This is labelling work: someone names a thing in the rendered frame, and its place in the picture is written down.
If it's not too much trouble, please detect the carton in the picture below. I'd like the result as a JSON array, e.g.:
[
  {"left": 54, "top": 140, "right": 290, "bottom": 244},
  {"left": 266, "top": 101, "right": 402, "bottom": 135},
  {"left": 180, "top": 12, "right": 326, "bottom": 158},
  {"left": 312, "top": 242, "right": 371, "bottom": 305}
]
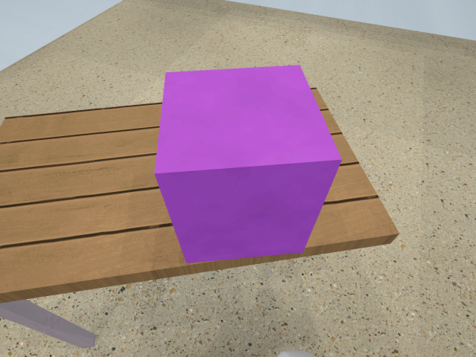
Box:
[{"left": 155, "top": 65, "right": 342, "bottom": 263}]

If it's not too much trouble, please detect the table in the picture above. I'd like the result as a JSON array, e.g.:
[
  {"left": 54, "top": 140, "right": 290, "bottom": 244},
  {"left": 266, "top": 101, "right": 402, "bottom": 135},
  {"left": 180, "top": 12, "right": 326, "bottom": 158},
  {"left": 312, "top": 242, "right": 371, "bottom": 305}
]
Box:
[{"left": 0, "top": 88, "right": 399, "bottom": 349}]

